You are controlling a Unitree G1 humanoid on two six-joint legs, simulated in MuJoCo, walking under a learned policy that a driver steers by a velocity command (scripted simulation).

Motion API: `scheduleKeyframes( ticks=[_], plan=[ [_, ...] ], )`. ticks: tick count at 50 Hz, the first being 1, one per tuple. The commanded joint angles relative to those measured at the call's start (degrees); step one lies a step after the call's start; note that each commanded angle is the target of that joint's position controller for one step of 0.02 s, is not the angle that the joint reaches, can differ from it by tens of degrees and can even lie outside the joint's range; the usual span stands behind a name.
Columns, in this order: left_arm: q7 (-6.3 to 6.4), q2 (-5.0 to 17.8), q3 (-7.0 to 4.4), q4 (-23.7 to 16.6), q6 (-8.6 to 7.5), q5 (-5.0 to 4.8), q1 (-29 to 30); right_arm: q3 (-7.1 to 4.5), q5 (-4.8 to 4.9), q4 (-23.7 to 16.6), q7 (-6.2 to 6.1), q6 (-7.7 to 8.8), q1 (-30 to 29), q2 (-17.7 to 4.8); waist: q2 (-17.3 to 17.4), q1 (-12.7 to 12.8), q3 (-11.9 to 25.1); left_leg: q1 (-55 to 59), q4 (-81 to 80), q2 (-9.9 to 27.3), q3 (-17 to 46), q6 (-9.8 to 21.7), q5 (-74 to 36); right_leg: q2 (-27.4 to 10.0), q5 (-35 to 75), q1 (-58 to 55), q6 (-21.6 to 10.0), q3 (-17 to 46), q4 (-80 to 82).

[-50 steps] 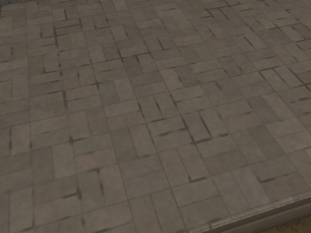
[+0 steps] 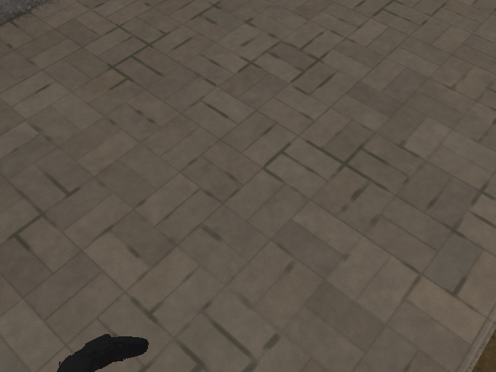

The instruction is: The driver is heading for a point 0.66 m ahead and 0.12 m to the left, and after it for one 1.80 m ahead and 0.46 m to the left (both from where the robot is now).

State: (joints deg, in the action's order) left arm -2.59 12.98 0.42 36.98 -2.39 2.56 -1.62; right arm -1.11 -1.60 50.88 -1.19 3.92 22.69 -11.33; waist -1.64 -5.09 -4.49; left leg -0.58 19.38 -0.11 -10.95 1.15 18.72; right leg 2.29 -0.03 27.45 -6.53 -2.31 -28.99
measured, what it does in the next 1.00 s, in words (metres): walks ahead: right foot, then left foot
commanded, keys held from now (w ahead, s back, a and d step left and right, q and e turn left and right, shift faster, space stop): no key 0.02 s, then w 0.02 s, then w+q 0.56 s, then w+e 0.40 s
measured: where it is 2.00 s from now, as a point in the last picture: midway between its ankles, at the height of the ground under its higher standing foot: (162, 291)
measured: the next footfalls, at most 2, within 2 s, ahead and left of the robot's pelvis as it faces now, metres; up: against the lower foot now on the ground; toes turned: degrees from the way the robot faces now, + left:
right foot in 0.02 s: +0.17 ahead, -0.07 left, +0.00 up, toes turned -1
left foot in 0.60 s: +0.25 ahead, +0.20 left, +0.00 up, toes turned +19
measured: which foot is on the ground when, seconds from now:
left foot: down 0.00-0.02, up 0.04-0.58, down 0.60-1.00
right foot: up 0.00-0.00, down 0.02-0.60, up 0.62-1.00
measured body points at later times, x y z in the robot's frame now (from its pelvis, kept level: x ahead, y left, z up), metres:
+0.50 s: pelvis +0.15 +0.05 +0.01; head +0.14 +0.05 +0.46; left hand +0.14 +0.32 -0.12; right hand +0.34 -0.18 -0.09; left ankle +0.20 +0.19 -0.70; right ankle +0.13 -0.07 -0.74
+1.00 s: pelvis +0.38 +0.18 -0.01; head +0.41 +0.20 +0.44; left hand +0.48 +0.43 -0.14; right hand +0.41 -0.07 -0.14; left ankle +0.21 +0.19 -0.74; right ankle +0.56 +0.12 -0.70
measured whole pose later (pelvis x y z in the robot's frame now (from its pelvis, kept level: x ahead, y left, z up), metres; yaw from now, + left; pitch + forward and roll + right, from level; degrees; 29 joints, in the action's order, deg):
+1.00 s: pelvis +0.38 +0.18 -0.01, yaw +10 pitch +1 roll +0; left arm -3.3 13.2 -1.9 46.7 -0.3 1.6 -7.6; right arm -1.2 -0.7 49.5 -1.7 5.3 25.5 -11.3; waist -2.0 -2.1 -2.6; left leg 10.2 7.1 -4.9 -9.4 4.5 19.0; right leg -0.2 -0.8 37.1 -3.6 -5.9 -39.8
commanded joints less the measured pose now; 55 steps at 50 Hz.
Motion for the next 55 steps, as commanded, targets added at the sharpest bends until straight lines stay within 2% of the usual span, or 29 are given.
scheduleKeyframes(
  ticks=[1,2,3,4,5,6,7,9,11,14,17,22,26,28,29,30,31,32,33,35,37,39,41,46,49,51,53,54,55],
  plan=[
    [0.80,6.5,-2.45,3.3,-1.63,1.51,-14.6,-1.19,1.34,-6.3,-0.30,-0.69,0.2,-9.1,4.0,7.5,13.0,-6.8,19.9,8.3,4.5,2.7,-35.9,-3.5,11.1,-27.8,-1.0,2.3,7.9],
    [1.40,9.1,-2.73,2.7,-1.49,1.55,-15.6,0.14,0.72,-8.9,0.06,-0.93,1.6,-5.2,-4.7,6.7,16.9,-18.6,29.7,5.2,4.2,2.2,3.3,-17.7,39.9,-38.9,-3.4,14.5,-1.8],
    [2.28,9.9,-3.14,3.0,-0.87,-0.68,-17.4,0.86,2.58,-8.1,0.57,-2.61,7.6,-2.6,-10.5,7.0,25.0,-23.9,42.2,0.9,9.2,0.4,18.4,-25.8,35.6,-41.7,-14.4,26.3,2.3],
    [2.49,10.9,-4.51,2.6,-0.46,-2.08,-15.9,-0.84,1.24,-8.1,0.32,-3.46,4.6,-8.8,-4.5,8.3,19.9,-29.1,51.3,0.7,10.9,-0.2,17.8,-25.1,19.5,-35.2,-16.0,28.3,7.9],
    [2.60,8.8,-3.85,2.3,-0.36,-2.23,-13.2,-1.70,0.95,-9.7,0.49,-3.18,-1.1,-9.8,-2.6,7.7,13.7,-30.6,51.8,1.5,13.9,-0.3,13.3,-22.6,6.0,-28.1,-13.6,26.3,12.3],
    [2.68,6.5,-3.13,3.4,-0.61,-1.69,-12.0,-1.47,0.70,-9.8,0.56,-2.87,-3.3,-8.9,-1.4,6.3,8.4,-30.6,48.6,3.0,14.7,-0.2,9.0,-20.2,-5.2,-22.1,-10.2,23.0,16.9],
    [2.74,5.8,-3.01,4.3,-1.12,-1.52,-12.5,-1.50,0.55,-9.9,0.80,-3.00,-3.5,-8.4,-1.7,5.4,5.8,-28.9,46.5,3.7,14.7,-0.1,6.1,-18.2,-11.8,-18.1,-7.7,20.5,20.2],
    [2.69,5.2,-3.31,5.4,-2.19,-1.19,-12.5,-2.02,-0.22,-8.8,1.25,-3.59,-2.3,-7.6,-1.3,4.4,5.6,-27.3,45.3,3.4,13.5,0.0,1.3,-16.0,-17.5,-16.5,-5.2,17.2,23.4],
    [2.38,5.5,-3.78,6.5,-3.39,-1.09,-13.2,-2.57,0.09,-8.8,1.67,-3.78,-3.1,-6.8,-1.4,4.4,5.8,-28.6,44.3,3.4,13.3,-0.1,-1.6,-15.6,-19.7,-17.0,-5.0,14.4,24.8],
    [2.20,6.6,-4.67,7.9,-4.37,-1.13,-14.8,-3.17,-0.37,-10.9,1.88,-4.18,-7.8,-7.0,-2.5,5.6,3.7,-33.6,41.0,4.4,13.1,-0.5,-5.4,-16.4,-23.3,-19.0,-5.2,11.8,26.7],
    [2.42,7.5,-5.31,8.9,-4.35,-0.84,-16.1,-3.33,-0.34,-11.9,2.32,-4.16,-10.0,-7.0,-2.7,6.4,3.0,-36.4,37.2,5.3,12.8,-0.8,-7.0,-17.6,-22.7,-21.3,-5.4,8.5,26.3],
    [2.63,9.7,-6.14,10.1,-3.85,-0.74,-15.7,-2.86,-0.40,-13.7,3.43,-4.50,-13.5,-6.7,-3.8,8.0,2.2,-31.4,26.6,5.5,9.1,-0.1,-4.8,-18.3,-22.8,-20.2,-4.8,2.6,24.6],
    [2.68,11.2,-6.83,11.2,-3.56,-0.98,-16.1,-2.78,-0.95,-15.8,3.93,-4.40,-14.0,-7.6,-4.4,8.2,-0.1,-26.5,19.3,5.1,5.8,2.4,-0.7,-19.6,-25.8,-20.0,-3.1,-0.1,22.4],
    [2.57,10.7,-6.64,11.3,-2.73,-1.24,-15.4,-3.00,-1.56,-15.4,3.78,-3.61,-10.3,-8.0,-2.3,6.2,0.2,-20.7,14.4,3.4,3.8,4.3,-2.6,-19.5,-24.8,-19.1,-1.7,-2.7,17.6],
    [2.47,10.3,-6.37,11.2,-2.28,-1.33,-14.6,-3.43,-1.77,-13.6,3.34,-2.98,-5.1,-8.1,0.3,3.4,1.5,-13.8,10.9,0.9,3.4,5.3,-1.7,-17.1,-18.5,-16.2,-0.6,-6.1,9.0],
    [2.41,7.4,-5.36,10.8,-1.73,-0.15,-14.7,-4.66,-1.76,-9.7,2.60,-2.13,5.6,-10.7,9.4,-0.4,6.0,-4.0,5.9,1.3,9.2,6.4,3.8,-12.4,-11.9,-12.5,1.1,-10.7,-9.5],
    [1.86,1.7,-3.46,7.1,-1.66,0.20,-13.1,-5.56,-0.73,-9.9,1.41,-1.37,9.7,-16.1,24.5,-1.6,7.3,5.3,-5.2,15.7,35.7,11.1,17.4,-5.5,-26.9,5.4,5.0,-11.6,-27.0],
    [1.76,4.0,-3.98,5.8,-1.69,0.27,-12.8,-5.66,0.88,-10.1,0.75,-1.20,8.1,-17.8,22.1,0.4,5.5,5.5,-13.8,20.8,53.5,15.2,17.0,-1.5,-30.9,16.6,5.7,-1.9,-36.7],
    [1.35,6.2,-4.43,6.3,-1.67,-0.54,-11.2,-4.83,0.71,-10.9,0.59,-1.27,4.5,-14.5,11.0,1.6,2.9,4.1,-10.4,20.7,44.0,14.3,11.4,-6.1,-24.6,19.0,5.3,1.0,-40.8],
    [0.52,5.9,-4.18,7.9,-2.12,-2.22,-10.6,-3.77,0.28,-11.3,0.96,-0.15,0.0,-11.1,3.7,3.7,3.4,-0.4,-8.7,15.1,29.7,10.1,-7.1,-8.5,-15.1,13.0,4.9,2.6,-36.6],
    [0.36,5.5,-4.16,9.6,-0.53,-1.68,-13.0,-2.80,0.51,-10.6,0.81,1.30,-0.6,-9.0,5.5,4.9,4.9,-0.3,-9.0,12.5,21.4,6.9,-22.4,-8.1,-11.8,9.1,5.4,2.8,-35.4],
    [0.35,5.1,-4.31,10.0,0.59,-1.97,-13.1,-2.70,1.06,-8.8,0.51,1.86,1.9,-8.6,5.0,5.2,4.3,2.4,-8.1,11.7,16.1,5.1,-34.2,-6.3,-10.5,11.3,5.5,3.6,-36.1],
    [0.14,4.2,-4.11,9.2,0.93,-2.36,-10.3,-2.64,1.06,-7.8,0.31,1.90,4.0,-8.3,5.1,4.1,2.6,3.8,-9.2,11.4,12.0,3.9,-36.7,-4.7,-8.7,15.0,5.1,4.5,-35.4],
    [-0.78,2.4,-2.93,6.1,1.05,-0.95,-2.1,-1.81,0.80,-5.6,-0.10,2.02,3.1,-6.3,5.1,2.8,-2.3,2.3,-12.0,9.5,3.8,2.7,-42.9,-3.1,-0.5,13.6,4.4,-1.2,-17.1],
    [-0.85,1.9,-2.21,4.0,1.14,-0.86,1.0,-1.76,1.08,-2.8,-1.03,2.06,4.6,-7.9,5.7,2.5,-2.2,4.8,-10.6,10.8,0.9,1.7,-57.1,-1.3,1.0,7.0,2.2,-6.6,-7.1],
    [-0.53,4.0,-2.83,4.5,1.29,-0.99,-3.3,-2.15,1.03,-1.8,-1.96,1.71,3.9,-10.3,7.5,5.0,1.3,8.9,-3.8,11.9,-0.5,0.4,-74.1,1.7,-1.5,1.7,-0.4,-8.2,-6.2],
    [0.13,6.5,-3.92,7.5,1.37,-1.07,-14.1,-2.84,0.56,-2.0,-2.79,0.82,0.7,-12.5,9.1,10.1,6.4,9.1,10.2,13.1,-0.9,0.2,-80.8,4.0,-6.0,-7.7,-3.2,-7.1,-6.4],
    [0.52,8.7,-5.07,10.0,1.22,-0.85,-22.1,-3.12,0.40,-2.8,-2.56,0.33,-1.5,-13.2,8.5,13.7,10.0,5.0,21.8,13.0,-0.1,0.5,-75.1,4.4,-7.4,-16.5,-5.0,-4.3,-4.2],
    [1.33,10.8,-6.31,11.7,0.89,-0.19,-29.5,-3.42,1.17,-4.4,-1.76,0.25,-5.5,-13.9,4.3,18.6,12.2,-3.6,41.3,8.4,-1.7,0.7,-56.8,0.8,-5.4,-26.3,-7.9,1.2,2.7]
  ],
)
Keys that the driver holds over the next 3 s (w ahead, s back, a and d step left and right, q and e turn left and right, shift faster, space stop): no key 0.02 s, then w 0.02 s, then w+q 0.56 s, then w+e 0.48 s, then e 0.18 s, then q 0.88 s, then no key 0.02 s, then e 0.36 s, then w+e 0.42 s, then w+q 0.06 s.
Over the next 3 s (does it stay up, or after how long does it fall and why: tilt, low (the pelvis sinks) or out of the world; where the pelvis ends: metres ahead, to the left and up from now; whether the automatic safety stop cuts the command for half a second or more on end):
stays up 0.76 0.16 -0.01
